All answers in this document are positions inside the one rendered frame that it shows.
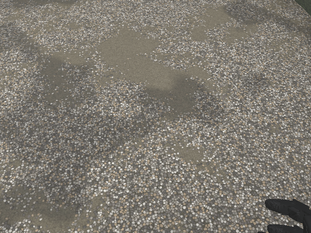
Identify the right robot hand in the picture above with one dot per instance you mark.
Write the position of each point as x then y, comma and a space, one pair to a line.
292, 208

